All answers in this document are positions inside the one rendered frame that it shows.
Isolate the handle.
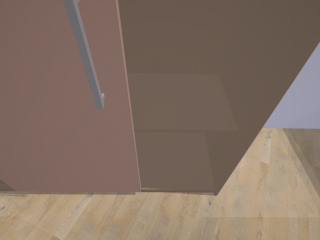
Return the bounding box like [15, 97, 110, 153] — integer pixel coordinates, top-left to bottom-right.
[63, 0, 105, 110]

